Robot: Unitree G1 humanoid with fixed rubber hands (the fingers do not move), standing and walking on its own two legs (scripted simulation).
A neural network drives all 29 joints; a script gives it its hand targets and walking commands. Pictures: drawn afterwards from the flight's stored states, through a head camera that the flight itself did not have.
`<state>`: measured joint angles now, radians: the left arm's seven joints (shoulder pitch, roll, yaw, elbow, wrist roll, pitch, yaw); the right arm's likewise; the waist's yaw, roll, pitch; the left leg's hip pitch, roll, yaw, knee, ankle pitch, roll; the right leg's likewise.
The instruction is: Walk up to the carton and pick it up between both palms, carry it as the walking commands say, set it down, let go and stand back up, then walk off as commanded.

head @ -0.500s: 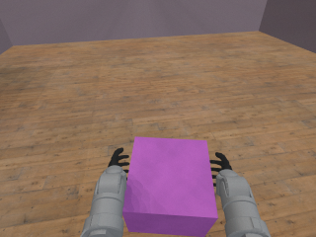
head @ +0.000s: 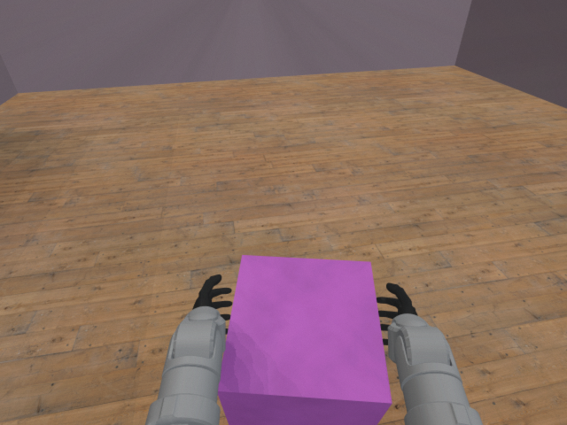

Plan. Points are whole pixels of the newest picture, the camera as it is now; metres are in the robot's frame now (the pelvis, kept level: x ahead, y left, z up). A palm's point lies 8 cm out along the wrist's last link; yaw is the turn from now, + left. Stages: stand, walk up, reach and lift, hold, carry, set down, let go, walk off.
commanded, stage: hold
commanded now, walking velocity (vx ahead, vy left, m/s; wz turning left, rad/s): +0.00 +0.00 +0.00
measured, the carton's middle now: (302, 342) +0.31 +0.00 -0.04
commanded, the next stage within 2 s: carry in 1.08 s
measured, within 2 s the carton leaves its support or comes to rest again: neither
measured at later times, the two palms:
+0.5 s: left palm (205, 323) +0.28 +0.15 +0.04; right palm (407, 331) +0.28 -0.15 +0.04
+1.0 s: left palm (205, 322) +0.28 +0.15 +0.04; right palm (406, 332) +0.27 -0.15 +0.04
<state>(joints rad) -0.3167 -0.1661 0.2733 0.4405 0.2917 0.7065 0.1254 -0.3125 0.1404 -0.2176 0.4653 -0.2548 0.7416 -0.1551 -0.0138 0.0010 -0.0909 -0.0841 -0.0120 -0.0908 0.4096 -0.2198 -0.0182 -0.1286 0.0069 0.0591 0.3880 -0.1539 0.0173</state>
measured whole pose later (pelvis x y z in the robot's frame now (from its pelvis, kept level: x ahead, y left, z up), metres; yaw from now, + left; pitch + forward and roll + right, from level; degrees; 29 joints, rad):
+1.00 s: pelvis +0.00 +0.00 +0.00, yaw +0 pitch -6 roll +0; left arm -0.30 -0.16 0.26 0.41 0.28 0.71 0.12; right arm -0.28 0.15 -0.20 0.42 -0.25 0.75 -0.16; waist -0.01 0.00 -0.09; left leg -0.09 -0.01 -0.09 0.40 -0.22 -0.02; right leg -0.14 0.01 0.06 0.39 -0.15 0.02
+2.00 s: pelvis +0.00 +0.00 +0.00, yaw -5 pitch +3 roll +0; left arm -0.35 -0.17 0.19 -0.10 0.15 1.28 0.26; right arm -0.35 0.12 -0.15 -0.03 -0.09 1.29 -0.25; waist -0.02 -0.03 -0.17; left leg -0.31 0.00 0.13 0.39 -0.17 0.03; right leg -0.32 -0.03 -0.05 0.50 -0.27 0.00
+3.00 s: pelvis +0.55 -0.08 +0.00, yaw -8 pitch +5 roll -1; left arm -0.31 -0.16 0.18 -0.17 0.13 1.22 0.25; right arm -0.28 0.16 -0.13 -0.12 -0.09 1.22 -0.26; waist -0.01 -0.01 0.01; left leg -0.26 0.04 0.18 0.37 -0.20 0.06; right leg -0.54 -0.07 -0.08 0.85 -0.33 0.04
